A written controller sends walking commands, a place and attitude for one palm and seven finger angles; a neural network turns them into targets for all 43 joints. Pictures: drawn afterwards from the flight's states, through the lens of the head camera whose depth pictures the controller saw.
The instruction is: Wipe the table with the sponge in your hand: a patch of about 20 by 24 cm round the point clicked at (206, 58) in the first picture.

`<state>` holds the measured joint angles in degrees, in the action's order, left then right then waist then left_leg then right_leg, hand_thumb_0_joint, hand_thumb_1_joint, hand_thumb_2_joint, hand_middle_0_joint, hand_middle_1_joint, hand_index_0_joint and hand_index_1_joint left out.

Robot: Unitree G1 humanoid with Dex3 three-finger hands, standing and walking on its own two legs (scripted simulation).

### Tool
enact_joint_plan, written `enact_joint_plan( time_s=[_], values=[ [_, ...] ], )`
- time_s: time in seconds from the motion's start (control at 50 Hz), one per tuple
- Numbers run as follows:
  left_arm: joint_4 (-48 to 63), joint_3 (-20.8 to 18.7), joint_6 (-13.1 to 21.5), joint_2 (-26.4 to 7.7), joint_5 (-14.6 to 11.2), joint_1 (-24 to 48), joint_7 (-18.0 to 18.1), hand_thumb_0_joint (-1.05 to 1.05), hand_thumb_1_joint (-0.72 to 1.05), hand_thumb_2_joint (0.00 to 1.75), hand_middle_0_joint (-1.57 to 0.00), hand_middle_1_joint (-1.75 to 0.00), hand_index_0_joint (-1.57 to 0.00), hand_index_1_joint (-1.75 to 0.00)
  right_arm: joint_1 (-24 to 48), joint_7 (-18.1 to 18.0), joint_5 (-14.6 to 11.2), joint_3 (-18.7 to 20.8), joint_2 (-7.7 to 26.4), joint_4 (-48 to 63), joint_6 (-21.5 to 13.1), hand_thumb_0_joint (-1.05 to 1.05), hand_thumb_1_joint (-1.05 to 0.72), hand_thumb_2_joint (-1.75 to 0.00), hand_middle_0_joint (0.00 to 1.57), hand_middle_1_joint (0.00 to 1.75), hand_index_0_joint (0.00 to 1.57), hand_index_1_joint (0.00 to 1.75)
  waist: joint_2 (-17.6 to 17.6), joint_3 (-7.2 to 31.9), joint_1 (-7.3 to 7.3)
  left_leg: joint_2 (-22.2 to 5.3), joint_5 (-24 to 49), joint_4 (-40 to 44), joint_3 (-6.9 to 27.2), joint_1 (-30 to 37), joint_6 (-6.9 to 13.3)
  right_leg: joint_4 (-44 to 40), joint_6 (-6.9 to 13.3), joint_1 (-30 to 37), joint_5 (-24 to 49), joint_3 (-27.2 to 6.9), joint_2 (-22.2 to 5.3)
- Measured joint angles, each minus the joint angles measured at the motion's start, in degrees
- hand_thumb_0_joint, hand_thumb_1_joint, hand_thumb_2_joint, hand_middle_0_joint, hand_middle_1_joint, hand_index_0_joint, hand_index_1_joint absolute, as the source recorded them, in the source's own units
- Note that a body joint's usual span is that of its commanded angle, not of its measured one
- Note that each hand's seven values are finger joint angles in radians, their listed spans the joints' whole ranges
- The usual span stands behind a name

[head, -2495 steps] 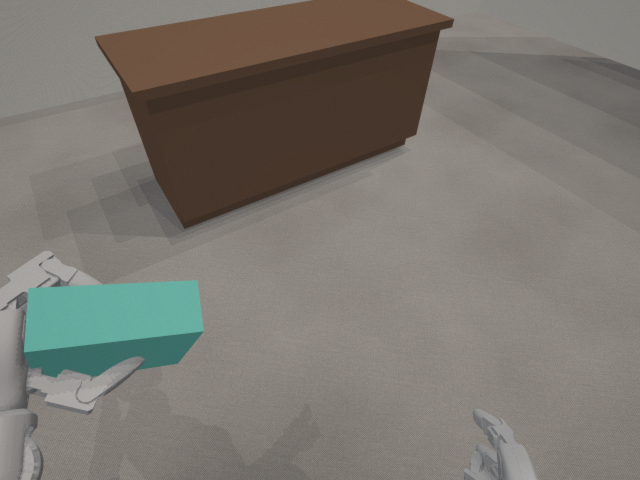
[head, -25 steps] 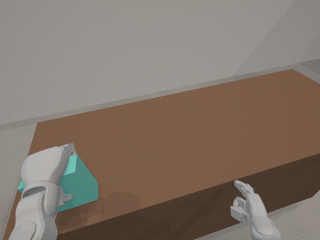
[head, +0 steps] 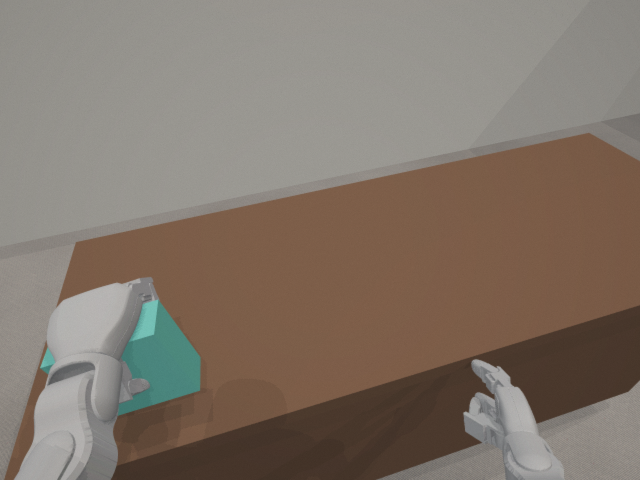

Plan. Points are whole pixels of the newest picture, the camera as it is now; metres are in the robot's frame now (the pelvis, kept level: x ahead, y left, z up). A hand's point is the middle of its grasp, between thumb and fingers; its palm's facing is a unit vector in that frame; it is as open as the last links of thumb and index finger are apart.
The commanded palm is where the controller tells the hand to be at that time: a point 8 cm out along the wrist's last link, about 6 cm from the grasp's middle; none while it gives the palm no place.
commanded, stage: bring the sponge back beside the body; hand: left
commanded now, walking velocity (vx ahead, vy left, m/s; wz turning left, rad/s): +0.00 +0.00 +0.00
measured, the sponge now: (140, 371) +0.21 +0.28 +0.05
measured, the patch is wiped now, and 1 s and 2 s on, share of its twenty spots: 1.00 1.00 1.00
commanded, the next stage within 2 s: step back with the hand held close in 1.42 s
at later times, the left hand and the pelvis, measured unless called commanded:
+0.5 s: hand (112, 347) +0.20 +0.28 +0.11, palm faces +0.09 -0.12 -0.99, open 9.6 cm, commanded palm +0.16 +0.28 +0.18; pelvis +0.00 +0.00 +0.00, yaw +0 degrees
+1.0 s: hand (104, 354) +0.19 +0.28 +0.11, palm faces +0.11 -0.12 -0.99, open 9.6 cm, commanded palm +0.15 +0.28 +0.18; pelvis -0.01 +0.00 +0.00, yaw +0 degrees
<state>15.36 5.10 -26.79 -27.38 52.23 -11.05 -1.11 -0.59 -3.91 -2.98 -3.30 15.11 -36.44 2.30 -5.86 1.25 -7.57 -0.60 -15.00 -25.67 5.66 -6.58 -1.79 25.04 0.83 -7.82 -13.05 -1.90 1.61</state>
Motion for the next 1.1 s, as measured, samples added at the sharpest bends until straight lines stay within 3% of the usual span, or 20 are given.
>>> enact_joint_plan(
  time_s=[0.24, 1.1],
  values=[
    [2.4, -2.0, -1.3, -0.8, -1.4, -2.4, -0.2, -0.01, -0.5, 1.06, -0.79, -1.41, -0.81, -1.41, 0.2, 0.7, 0.0, -0.4, -0.2, 0.4, 0.5, 0.01, -0.9, -0.9, 0.2, 0.3, 0.2, 0.3, -0.1, 0.5, 0.46, -0.1, -0.3, -0.1, -0.4, -0.1, 0.1, 0.2, -0.1, -0.2, -0.2, -0.4, 0.1],
    [5.7, -2.4, -0.4, -1.5, -1.8, -5.0, -0.3, -0.01, -0.5, 1.06, -0.79, -1.41, -0.81, -1.41, -0.2, 0.6, 0.0, -0.6, -0.4, 0.8, 0.0, 0.01, -0.9, -0.9, 0.2, 0.3, 0.2, 0.3, 0.0, 0.3, 0.01, 0.0, 0.5, -0.2, -0.1, 0.1, 0.0, 0.0, -0.1, 0.2, 0.7, -0.2, 0.0]
  ],
)
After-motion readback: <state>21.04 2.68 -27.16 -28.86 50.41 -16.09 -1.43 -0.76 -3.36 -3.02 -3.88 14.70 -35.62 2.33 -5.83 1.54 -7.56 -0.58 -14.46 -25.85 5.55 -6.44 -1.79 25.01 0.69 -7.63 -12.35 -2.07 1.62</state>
